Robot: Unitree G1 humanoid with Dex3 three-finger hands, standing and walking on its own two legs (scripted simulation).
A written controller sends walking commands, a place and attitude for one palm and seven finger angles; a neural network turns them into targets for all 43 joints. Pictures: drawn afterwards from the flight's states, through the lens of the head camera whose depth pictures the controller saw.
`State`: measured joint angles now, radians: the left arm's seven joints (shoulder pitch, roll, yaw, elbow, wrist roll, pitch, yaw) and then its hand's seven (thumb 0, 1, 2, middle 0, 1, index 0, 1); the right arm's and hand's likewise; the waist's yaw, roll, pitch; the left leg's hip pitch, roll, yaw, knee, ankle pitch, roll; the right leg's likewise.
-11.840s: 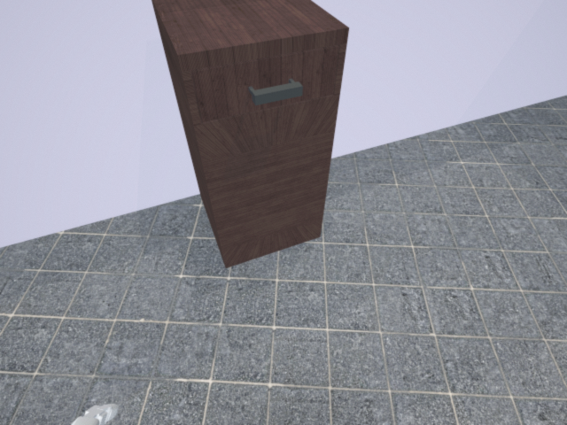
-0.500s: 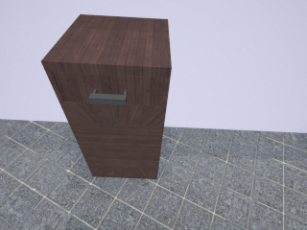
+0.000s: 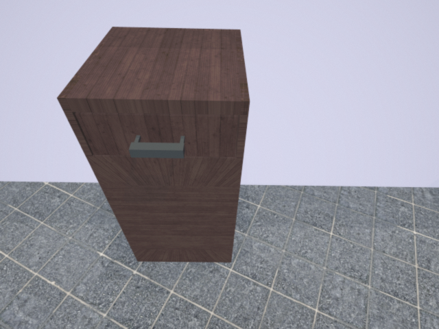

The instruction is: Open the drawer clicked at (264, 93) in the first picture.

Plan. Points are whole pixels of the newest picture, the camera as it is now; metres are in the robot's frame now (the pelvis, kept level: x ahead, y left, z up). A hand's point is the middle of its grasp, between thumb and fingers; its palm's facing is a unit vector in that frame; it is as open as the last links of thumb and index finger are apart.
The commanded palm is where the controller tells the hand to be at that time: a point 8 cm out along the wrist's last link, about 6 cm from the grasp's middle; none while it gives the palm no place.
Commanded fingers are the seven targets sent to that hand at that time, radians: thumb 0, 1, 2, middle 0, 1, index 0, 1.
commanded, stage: look again from close up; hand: left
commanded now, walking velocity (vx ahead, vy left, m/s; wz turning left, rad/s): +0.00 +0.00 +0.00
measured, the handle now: (159, 144) +0.54 +0.18 +0.02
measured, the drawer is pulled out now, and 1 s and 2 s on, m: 0.00 0.00 0.00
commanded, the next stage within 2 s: raise the hand with hooked fingers in 0.10 s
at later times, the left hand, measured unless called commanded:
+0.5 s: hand (126, 280) +0.21 +0.18 -0.01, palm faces +0.07 -0.40 -0.91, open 8.0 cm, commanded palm +0.14 +0.21 -0.01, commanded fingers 0.00 0.53 0.74 -0.23 -0.54 -0.23 -0.54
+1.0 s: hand (129, 253) +0.25 +0.18 +0.01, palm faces +0.01 -0.17 -0.99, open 10.8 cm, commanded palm +0.22 +0.20 +0.07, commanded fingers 0.00 -0.06 0.49 -0.27 -0.92 -0.27 -0.92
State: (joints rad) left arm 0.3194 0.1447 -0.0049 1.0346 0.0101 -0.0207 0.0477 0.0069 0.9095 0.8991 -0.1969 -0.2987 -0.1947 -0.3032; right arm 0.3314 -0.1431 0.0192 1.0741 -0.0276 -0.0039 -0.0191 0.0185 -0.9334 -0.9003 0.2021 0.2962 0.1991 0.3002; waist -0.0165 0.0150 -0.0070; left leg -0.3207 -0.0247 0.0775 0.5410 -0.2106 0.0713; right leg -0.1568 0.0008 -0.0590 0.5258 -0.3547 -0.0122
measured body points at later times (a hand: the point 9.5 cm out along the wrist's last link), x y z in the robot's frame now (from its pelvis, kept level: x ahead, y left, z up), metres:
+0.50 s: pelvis -0.01 +0.00 -0.02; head -0.02 -0.05 +0.43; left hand +0.20 +0.20 +0.04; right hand +0.18 -0.25 -0.11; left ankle +0.05 +0.07 -0.73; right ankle +0.00 -0.09 -0.73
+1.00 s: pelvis +0.03 -0.05 -0.02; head +0.04 -0.09 +0.43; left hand +0.25 +0.19 +0.06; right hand +0.25 -0.25 -0.11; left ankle +0.05 +0.08 -0.73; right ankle +0.00 -0.09 -0.73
